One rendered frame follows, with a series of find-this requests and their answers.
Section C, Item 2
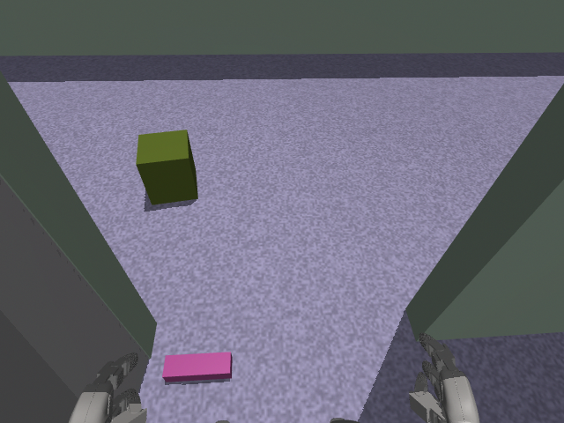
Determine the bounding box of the right robot hand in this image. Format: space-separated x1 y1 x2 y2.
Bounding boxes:
409 332 480 423

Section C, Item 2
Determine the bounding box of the left robot hand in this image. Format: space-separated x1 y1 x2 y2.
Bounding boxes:
69 352 147 423

